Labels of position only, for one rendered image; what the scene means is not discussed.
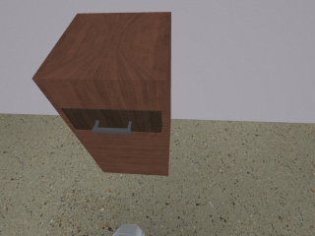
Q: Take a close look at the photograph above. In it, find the drawer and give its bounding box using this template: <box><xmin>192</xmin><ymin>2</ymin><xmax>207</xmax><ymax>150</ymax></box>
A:
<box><xmin>61</xmin><ymin>108</ymin><xmax>162</xmax><ymax>133</ymax></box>

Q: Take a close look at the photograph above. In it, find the robot left thigh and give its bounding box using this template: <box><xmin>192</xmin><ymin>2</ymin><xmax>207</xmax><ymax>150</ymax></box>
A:
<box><xmin>112</xmin><ymin>224</ymin><xmax>145</xmax><ymax>236</ymax></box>

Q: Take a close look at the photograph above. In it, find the cabinet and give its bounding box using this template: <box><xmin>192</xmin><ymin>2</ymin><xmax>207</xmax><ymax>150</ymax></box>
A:
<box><xmin>32</xmin><ymin>12</ymin><xmax>171</xmax><ymax>176</ymax></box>

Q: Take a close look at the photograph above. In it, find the handle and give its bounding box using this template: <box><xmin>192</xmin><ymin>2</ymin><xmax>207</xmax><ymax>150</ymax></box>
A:
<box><xmin>92</xmin><ymin>120</ymin><xmax>132</xmax><ymax>135</ymax></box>

